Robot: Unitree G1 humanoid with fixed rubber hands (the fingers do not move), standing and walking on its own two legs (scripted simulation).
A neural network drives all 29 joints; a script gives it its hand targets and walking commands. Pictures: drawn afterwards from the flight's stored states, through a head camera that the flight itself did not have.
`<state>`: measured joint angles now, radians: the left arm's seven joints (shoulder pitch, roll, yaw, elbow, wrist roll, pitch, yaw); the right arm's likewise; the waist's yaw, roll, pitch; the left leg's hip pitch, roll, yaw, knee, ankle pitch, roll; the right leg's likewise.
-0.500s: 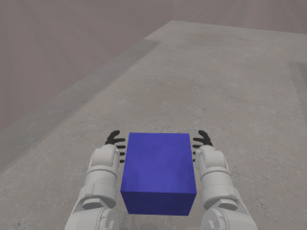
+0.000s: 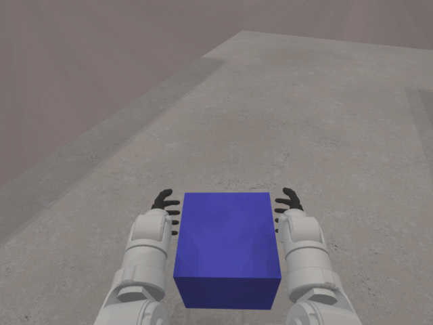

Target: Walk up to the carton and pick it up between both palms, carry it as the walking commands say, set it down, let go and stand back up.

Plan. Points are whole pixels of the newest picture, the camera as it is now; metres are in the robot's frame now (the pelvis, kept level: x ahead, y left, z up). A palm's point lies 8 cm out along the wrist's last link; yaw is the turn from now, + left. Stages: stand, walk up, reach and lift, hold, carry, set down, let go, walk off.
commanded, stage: hold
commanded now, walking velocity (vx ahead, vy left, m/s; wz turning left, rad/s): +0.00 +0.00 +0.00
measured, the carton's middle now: (227, 250) +0.31 +0.00 -0.06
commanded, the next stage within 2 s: carry in 0.06 s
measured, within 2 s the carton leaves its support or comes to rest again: neither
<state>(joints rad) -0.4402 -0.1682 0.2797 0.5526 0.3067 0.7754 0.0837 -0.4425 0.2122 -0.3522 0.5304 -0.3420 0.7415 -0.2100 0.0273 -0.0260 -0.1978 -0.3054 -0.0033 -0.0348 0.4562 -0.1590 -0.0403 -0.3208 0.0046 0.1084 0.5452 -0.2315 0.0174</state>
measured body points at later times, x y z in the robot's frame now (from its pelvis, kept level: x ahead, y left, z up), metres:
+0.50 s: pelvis +0.01 -0.03 -0.01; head -0.02 -0.04 +0.44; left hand +0.33 +0.09 +0.10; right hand +0.32 -0.19 +0.09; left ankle +0.03 +0.12 -0.73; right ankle +0.04 -0.13 -0.74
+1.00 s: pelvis +0.00 -0.08 -0.01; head +0.00 -0.09 +0.44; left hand +0.30 +0.08 +0.09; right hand +0.32 -0.20 +0.09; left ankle -0.02 +0.07 -0.72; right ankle +0.03 -0.15 -0.74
